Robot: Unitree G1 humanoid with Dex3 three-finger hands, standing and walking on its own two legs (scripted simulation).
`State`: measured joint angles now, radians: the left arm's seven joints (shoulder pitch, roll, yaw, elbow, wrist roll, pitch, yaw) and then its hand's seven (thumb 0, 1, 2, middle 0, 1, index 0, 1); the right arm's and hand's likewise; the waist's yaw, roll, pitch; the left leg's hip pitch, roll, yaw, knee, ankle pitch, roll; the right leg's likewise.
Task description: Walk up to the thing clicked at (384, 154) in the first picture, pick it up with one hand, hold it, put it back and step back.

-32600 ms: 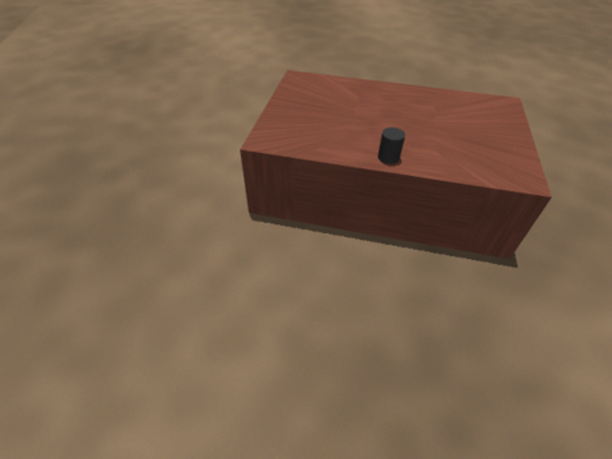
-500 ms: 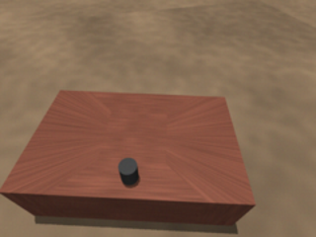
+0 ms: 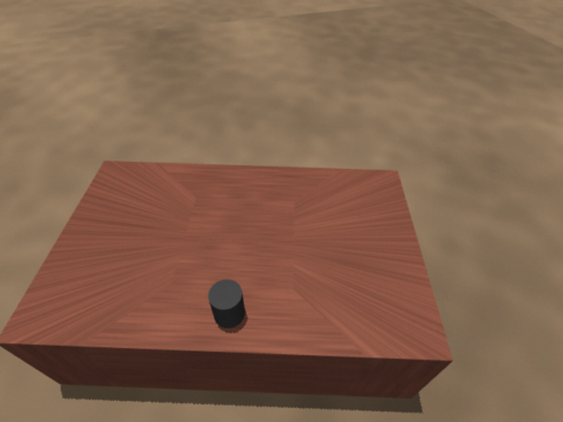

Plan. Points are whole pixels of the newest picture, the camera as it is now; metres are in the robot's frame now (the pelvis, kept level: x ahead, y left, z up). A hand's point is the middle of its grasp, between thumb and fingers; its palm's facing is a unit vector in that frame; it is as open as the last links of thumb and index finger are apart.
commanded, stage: stand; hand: left
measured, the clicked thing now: (227, 304) +0.49 +0.14 -0.37
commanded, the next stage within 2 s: step back in 0.16 s
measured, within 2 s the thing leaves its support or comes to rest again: neither
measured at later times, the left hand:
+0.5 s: hand out of the picture +0.08 +0.30 -0.19, palm faces +0.00 -0.93 -0.36, open 7.4 cm
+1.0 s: hand out of the picture -0.01 +0.29 -0.17, palm faces -0.07 -0.91 -0.40, open 7.4 cm
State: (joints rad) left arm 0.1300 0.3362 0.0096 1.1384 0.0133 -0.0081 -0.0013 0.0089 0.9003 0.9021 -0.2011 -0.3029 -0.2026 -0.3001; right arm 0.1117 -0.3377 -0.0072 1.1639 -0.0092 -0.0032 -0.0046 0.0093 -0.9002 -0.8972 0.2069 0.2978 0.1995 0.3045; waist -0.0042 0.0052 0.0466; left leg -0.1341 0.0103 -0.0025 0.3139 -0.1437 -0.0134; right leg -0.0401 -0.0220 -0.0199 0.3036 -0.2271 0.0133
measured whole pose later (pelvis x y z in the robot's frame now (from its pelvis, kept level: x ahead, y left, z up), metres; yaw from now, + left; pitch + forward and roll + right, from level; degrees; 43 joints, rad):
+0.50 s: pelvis -0.04 +0.04 -0.03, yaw +2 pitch +0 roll -1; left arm 0.05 0.39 0.06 0.94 0.01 0.05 0.01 0.01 0.90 0.90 -0.20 -0.30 -0.20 -0.30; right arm 0.14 -0.40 -0.07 0.98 0.00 0.04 0.01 0.01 -0.90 -0.90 0.21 0.30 0.20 0.30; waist -0.02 -0.02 0.16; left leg -0.31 -0.04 -0.04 0.70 -0.37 0.05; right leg -0.32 -0.05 0.00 0.71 -0.37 0.01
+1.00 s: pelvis -0.11 +0.03 -0.03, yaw -2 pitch -3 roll +0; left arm 0.16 0.36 0.06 0.89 0.03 0.03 0.00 0.01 0.90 0.90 -0.20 -0.30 -0.20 -0.30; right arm 0.11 -0.37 -0.05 0.88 0.00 0.06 -0.02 0.01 -0.90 -0.90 0.21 0.30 0.20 0.30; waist -0.01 0.04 0.17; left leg -0.40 -0.05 -0.04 0.83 -0.43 0.02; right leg -0.26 0.05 0.03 0.66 -0.35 -0.04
